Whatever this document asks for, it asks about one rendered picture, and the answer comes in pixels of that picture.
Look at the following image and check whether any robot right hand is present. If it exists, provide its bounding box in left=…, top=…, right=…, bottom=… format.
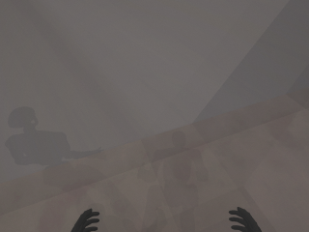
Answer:
left=229, top=207, right=262, bottom=232

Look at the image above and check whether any robot left hand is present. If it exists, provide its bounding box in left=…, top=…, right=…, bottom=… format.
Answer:
left=71, top=208, right=99, bottom=232

